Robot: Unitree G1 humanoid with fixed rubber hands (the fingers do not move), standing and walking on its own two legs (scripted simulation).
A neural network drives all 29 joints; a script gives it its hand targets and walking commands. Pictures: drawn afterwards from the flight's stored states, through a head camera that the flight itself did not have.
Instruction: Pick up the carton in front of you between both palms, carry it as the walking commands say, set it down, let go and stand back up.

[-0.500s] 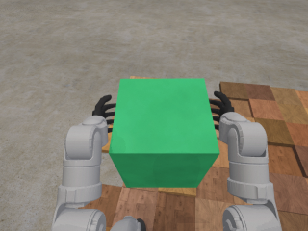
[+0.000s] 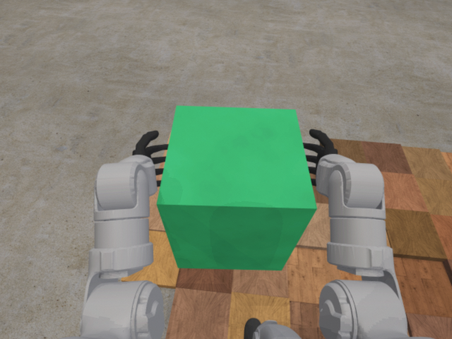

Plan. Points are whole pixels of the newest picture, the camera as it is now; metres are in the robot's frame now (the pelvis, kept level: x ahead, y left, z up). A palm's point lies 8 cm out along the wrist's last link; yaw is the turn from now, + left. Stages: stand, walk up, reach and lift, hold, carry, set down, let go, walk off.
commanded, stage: carry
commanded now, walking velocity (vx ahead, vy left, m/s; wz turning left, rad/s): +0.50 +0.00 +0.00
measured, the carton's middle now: (232, 194) +0.37 -0.01 +0.03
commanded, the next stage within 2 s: none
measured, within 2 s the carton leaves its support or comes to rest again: neither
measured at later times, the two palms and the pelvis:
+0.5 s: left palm (130, 33) +0.71 +0.21 +0.17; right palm (262, 26) +0.72 -0.09 +0.18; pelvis +0.34 +0.05 -0.01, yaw +1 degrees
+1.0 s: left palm (155, 8) +1.01 +0.20 +0.10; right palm (250, 4) +1.04 -0.10 +0.10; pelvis +0.66 +0.03 +0.00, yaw +2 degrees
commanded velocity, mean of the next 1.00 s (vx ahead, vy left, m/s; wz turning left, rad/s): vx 0.50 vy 0.00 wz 0.00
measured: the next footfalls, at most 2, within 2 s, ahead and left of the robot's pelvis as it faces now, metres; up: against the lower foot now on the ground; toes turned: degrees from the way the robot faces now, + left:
left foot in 0.40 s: +0.43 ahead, +0.12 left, -0.01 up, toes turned +6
right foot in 0.86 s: +0.76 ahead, -0.02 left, +0.00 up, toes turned -4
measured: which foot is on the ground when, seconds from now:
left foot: down 0.00-0.02, up 0.04-0.38, down 0.40-0.88, up 0.90-1.00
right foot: down 0.00-0.40, up 0.42-0.84, down 0.86-1.00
